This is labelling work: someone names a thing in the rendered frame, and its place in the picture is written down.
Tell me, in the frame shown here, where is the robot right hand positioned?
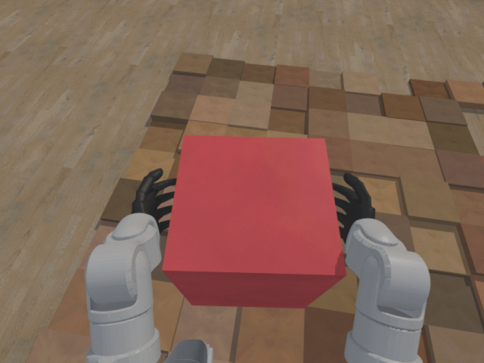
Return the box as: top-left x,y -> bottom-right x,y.
332,173 -> 375,244

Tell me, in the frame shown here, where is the carton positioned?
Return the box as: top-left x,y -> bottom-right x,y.
162,135 -> 346,309

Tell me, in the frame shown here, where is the robot left forearm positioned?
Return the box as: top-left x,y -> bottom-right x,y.
85,213 -> 162,363

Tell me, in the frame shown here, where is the left robot thigh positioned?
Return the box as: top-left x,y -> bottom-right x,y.
164,340 -> 213,363

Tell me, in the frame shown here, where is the robot right forearm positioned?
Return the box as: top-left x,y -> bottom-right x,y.
344,219 -> 430,363

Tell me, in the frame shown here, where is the robot left hand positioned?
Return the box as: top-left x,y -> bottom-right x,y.
131,168 -> 177,233

